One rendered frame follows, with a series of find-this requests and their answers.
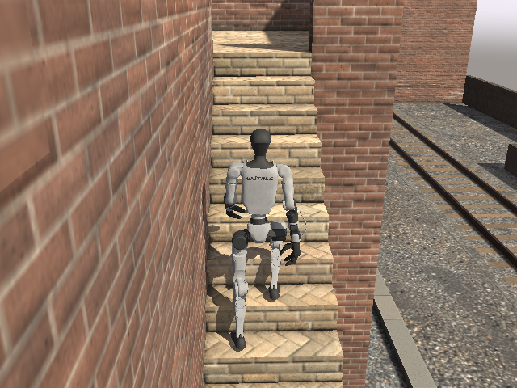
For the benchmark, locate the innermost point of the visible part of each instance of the robot torso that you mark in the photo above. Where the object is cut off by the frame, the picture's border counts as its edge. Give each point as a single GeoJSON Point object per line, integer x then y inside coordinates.
{"type": "Point", "coordinates": [259, 187]}

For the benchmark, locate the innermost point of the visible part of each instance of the right robot hand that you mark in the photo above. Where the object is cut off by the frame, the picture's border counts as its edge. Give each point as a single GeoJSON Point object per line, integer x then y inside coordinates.
{"type": "Point", "coordinates": [295, 253]}

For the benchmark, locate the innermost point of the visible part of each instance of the robot left forearm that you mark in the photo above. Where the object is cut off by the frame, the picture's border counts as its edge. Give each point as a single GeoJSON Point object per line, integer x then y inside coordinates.
{"type": "Point", "coordinates": [227, 206]}

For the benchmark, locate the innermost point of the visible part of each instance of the robot left upper arm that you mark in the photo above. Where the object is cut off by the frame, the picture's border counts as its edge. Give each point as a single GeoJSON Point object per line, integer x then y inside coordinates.
{"type": "Point", "coordinates": [234, 171]}

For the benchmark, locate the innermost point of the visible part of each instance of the robot right forearm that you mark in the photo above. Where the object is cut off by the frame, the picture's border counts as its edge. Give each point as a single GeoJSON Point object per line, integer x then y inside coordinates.
{"type": "Point", "coordinates": [293, 224]}

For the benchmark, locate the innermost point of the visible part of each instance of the left robot hand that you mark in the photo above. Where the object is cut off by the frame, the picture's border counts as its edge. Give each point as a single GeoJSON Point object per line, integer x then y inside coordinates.
{"type": "Point", "coordinates": [238, 209]}

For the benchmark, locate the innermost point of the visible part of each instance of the right robot shin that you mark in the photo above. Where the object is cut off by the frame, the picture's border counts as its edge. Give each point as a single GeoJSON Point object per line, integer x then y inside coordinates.
{"type": "Point", "coordinates": [275, 264]}

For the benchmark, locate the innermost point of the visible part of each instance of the robot right upper arm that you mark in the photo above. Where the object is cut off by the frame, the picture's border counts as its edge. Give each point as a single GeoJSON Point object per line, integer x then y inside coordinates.
{"type": "Point", "coordinates": [284, 172]}

